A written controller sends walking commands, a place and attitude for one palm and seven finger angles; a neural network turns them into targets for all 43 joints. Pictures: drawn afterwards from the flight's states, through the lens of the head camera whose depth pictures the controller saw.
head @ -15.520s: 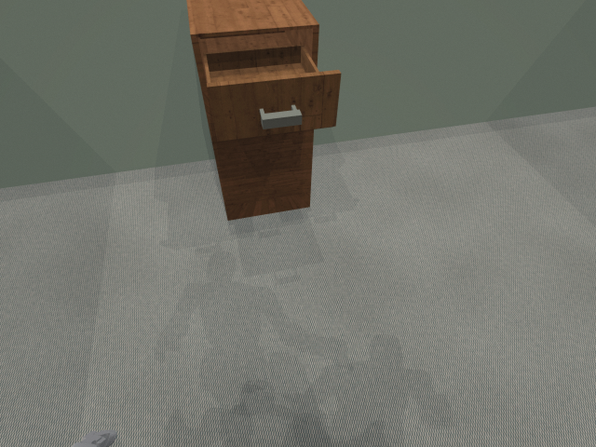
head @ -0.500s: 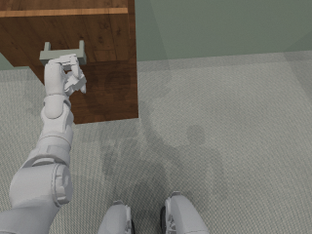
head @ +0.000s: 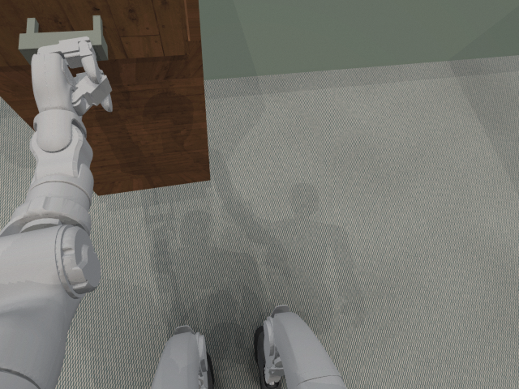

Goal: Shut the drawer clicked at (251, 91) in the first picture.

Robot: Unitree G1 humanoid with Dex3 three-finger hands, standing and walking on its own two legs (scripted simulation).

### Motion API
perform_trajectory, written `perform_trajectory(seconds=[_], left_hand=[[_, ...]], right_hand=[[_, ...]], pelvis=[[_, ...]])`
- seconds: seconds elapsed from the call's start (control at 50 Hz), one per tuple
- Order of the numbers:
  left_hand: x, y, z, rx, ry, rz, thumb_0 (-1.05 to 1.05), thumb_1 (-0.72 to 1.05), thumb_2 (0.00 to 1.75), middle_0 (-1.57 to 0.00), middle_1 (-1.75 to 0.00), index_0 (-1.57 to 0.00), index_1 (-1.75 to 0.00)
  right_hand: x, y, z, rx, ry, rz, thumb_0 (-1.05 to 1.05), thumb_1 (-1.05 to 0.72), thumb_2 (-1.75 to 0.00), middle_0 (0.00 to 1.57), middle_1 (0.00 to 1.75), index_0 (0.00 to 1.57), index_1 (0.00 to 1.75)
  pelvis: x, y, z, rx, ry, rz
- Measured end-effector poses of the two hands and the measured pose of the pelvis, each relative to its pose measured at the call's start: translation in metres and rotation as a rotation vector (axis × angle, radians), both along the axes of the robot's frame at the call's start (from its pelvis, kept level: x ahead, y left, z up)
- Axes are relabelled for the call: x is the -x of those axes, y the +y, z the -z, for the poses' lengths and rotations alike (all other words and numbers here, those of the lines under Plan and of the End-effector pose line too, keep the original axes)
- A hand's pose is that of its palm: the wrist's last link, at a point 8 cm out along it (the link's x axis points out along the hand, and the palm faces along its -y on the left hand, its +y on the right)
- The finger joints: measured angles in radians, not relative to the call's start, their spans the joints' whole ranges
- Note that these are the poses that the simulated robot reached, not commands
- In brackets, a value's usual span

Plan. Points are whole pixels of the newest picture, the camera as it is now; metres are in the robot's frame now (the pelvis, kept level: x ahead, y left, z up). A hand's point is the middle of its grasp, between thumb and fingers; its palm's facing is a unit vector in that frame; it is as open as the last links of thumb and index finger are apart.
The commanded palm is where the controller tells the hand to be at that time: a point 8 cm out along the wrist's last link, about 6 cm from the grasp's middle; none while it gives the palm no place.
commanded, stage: push the drawer shut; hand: left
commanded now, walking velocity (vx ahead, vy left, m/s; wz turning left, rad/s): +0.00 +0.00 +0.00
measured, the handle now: (65, 35) +0.63 +0.21 +0.06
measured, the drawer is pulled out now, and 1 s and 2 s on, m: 0.04 0.00 0.00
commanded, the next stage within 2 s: pull the fist back off the drawer in 0.60 s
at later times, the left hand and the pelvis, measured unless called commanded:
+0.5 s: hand (99, 60) +0.59 +0.16 +0.05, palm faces +0.09 -1.00 -0.03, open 3.0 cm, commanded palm +0.60 +0.19 +0.06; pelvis +0.00 +0.01 -0.01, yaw -1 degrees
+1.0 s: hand (93, 58) +0.59 +0.17 +0.06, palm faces +0.09 -1.00 -0.03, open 3.1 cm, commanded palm +0.58 +0.17 +0.06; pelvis -0.03 +0.01 -0.03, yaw -1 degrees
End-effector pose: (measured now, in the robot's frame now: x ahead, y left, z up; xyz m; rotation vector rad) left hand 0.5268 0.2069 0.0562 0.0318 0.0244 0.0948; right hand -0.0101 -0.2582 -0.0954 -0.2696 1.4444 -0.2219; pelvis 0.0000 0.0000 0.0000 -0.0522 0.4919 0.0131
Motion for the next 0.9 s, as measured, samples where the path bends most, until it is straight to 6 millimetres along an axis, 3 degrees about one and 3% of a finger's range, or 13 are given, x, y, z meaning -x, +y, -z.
perform_trajectory(seconds=[0.32, 0.5, 0.9], left_hand=[[-0.038, 0.004, -0.002, 0.007, 0.011, 0.004, 0.02, 0.88, 0.93, -1.4, -1.6, -1.4, -1.6], [-0.04, 0.01, 0.0, 0.007, 0.017, 0.005, -0.01, 0.79, 0.96, -1.4, -1.6, -1.4, -1.6], [-0.043, 0.02, -0.001, 0.002, 0.017, 0.008, 0.01, 0.68, 0.96, -1.4, -1.6, -1.4, -1.6]], right_hand=[[0.03, 0.012, -0.006, 0.0, 0.097, 0.052, 0.0, -0.91, -0.9, 0.2, 0.3, 0.21, 0.3], [0.043, 0.018, -0.007, -0.002, 0.133, 0.047, 0.0, -0.91, -0.9, 0.2, 0.3, 0.21, 0.3], [0.077, 0.023, -0.003, 0.043, 0.123, 0.034, 0.0, -0.91, -0.9, 0.2, 0.3, 0.21, 0.3]], pelvis=[[-0.003, 0.004, 0.005, 0.019, 0.046, 0.008], [0.001, 0.005, 0.008, 0.031, 0.055, -0.003], [0.031, 0.009, 0.025, 0.054, 0.086, -0.017]])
